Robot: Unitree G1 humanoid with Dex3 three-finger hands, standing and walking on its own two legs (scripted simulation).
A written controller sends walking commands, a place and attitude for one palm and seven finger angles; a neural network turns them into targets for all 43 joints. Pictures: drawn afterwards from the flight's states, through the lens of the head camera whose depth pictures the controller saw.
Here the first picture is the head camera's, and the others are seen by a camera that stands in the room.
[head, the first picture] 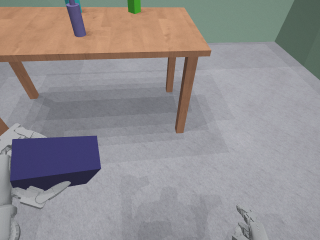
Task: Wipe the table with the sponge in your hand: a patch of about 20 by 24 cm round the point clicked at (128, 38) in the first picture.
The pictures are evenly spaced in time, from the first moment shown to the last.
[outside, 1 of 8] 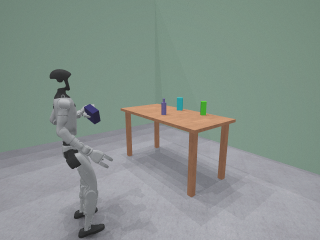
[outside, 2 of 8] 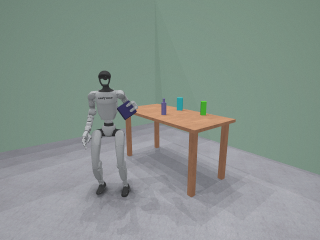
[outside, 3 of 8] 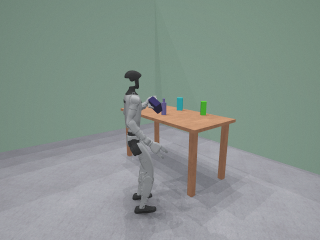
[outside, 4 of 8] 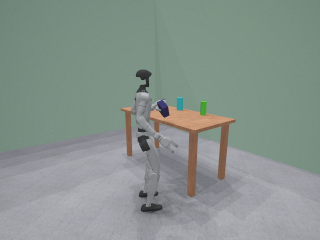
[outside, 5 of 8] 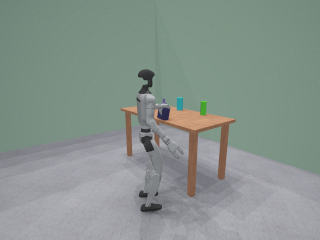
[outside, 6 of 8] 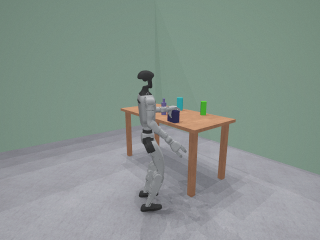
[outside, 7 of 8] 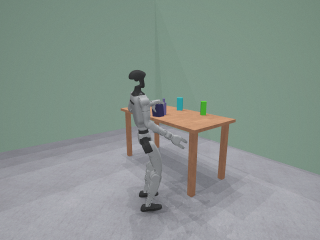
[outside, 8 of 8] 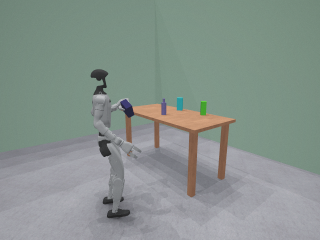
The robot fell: no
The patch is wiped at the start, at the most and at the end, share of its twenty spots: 0.00 1.00 1.00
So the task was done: yes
